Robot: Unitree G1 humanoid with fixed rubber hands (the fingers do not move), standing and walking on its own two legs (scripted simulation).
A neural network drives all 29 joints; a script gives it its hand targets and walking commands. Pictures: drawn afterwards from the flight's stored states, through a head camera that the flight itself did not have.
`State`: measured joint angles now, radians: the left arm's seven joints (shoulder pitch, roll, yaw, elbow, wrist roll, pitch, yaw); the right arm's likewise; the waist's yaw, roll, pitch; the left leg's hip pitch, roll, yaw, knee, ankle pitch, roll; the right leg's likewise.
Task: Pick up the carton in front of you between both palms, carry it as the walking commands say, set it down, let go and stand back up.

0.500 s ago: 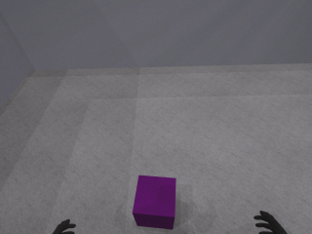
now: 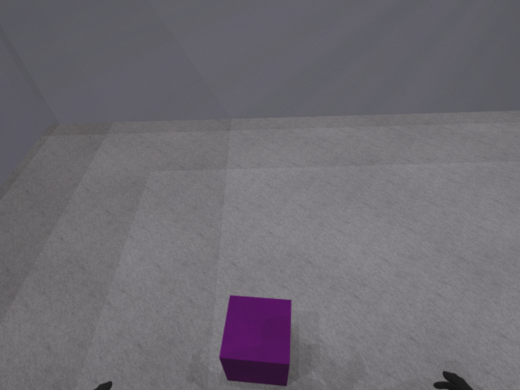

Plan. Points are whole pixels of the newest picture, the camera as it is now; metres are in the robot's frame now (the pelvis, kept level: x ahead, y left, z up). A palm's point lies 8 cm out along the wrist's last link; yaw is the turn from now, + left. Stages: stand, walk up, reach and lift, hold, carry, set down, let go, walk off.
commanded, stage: stand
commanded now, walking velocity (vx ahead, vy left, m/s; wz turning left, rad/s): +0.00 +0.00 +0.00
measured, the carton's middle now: (258, 341) +0.44 +0.04 -0.65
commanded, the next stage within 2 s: none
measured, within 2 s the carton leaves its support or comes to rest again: neither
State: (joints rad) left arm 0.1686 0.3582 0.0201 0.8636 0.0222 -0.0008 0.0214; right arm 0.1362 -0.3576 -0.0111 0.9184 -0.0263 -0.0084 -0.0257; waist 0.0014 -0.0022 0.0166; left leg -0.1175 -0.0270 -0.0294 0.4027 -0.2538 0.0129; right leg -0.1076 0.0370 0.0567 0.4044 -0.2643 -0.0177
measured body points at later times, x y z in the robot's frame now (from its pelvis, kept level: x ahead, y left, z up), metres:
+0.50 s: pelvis -0.01 +0.00 +0.00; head -0.02 +0.00 +0.45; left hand +0.09 +0.31 -0.11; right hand +0.09 -0.31 -0.11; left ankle -0.02 +0.11 -0.74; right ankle -0.03 -0.11 -0.74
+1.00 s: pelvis -0.02 +0.00 +0.00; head -0.02 +0.00 +0.45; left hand +0.08 +0.31 -0.11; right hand +0.08 -0.31 -0.11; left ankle -0.02 +0.11 -0.74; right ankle -0.03 -0.11 -0.74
